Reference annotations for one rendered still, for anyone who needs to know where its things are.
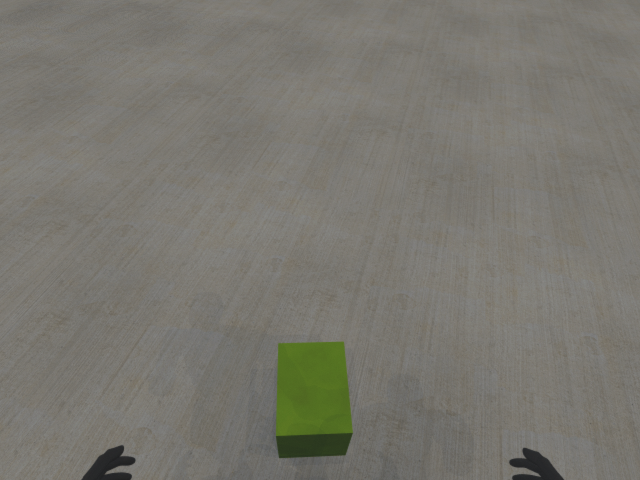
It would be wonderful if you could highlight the right robot hand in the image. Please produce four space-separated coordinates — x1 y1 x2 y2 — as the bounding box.
509 448 564 480

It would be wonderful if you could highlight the carton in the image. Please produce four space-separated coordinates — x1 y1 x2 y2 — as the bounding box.
276 342 353 458

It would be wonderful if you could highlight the left robot hand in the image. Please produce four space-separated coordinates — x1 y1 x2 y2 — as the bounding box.
81 445 136 480

